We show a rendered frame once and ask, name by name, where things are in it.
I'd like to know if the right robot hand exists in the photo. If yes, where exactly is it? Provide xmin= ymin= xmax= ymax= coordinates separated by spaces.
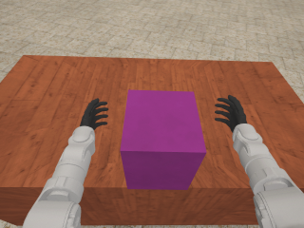
xmin=215 ymin=95 xmax=247 ymax=133

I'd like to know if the pedestal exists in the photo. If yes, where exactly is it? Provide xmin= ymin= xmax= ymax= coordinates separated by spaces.
xmin=0 ymin=55 xmax=304 ymax=226

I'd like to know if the left robot hand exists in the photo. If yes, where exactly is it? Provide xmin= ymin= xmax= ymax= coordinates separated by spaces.
xmin=80 ymin=98 xmax=108 ymax=130

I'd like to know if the robot right upper arm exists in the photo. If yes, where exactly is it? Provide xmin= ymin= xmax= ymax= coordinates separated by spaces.
xmin=253 ymin=186 xmax=304 ymax=228

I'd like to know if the left robot forearm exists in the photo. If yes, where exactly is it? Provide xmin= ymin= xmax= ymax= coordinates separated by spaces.
xmin=22 ymin=125 xmax=96 ymax=228

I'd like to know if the carton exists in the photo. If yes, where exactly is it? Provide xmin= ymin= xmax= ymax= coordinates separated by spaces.
xmin=120 ymin=89 xmax=207 ymax=190

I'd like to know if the right robot forearm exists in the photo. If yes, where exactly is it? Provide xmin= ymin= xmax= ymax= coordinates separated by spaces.
xmin=232 ymin=123 xmax=304 ymax=197

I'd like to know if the robot left upper arm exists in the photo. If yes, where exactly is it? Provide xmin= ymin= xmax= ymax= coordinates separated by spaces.
xmin=25 ymin=200 xmax=82 ymax=228

